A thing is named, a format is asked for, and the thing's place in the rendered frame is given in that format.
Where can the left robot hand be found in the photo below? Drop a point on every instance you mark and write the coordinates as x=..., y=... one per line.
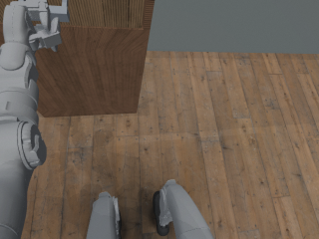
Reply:
x=18, y=27

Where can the robot thigh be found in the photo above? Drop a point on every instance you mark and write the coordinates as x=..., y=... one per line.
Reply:
x=188, y=222
x=104, y=217

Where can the robot right thigh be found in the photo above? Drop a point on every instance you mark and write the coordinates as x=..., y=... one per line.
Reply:
x=188, y=222

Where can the left robot upper arm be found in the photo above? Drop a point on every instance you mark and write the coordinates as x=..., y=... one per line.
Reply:
x=22, y=149

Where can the robot left thigh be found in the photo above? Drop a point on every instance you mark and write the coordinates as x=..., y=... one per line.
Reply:
x=104, y=217

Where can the cabinet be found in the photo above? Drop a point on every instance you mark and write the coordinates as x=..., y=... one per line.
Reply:
x=97, y=70

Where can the handle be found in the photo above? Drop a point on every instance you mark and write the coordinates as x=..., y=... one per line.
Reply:
x=60, y=12

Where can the robot left forearm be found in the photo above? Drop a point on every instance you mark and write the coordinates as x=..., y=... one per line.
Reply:
x=19, y=93

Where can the drawer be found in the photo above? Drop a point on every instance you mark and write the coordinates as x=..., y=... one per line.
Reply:
x=98, y=13

